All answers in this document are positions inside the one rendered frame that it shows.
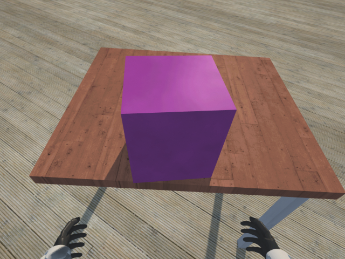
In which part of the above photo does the robot left hand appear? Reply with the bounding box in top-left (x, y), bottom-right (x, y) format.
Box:
top-left (54, 217), bottom-right (87, 258)

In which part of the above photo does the table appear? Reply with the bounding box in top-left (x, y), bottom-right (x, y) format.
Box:
top-left (29, 47), bottom-right (345, 249)

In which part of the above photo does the left robot forearm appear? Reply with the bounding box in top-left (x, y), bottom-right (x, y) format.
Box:
top-left (40, 245), bottom-right (72, 259)

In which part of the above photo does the carton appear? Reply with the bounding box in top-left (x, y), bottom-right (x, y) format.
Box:
top-left (121, 56), bottom-right (237, 183)

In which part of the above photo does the robot right hand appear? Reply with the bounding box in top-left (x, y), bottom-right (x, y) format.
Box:
top-left (240, 217), bottom-right (280, 259)

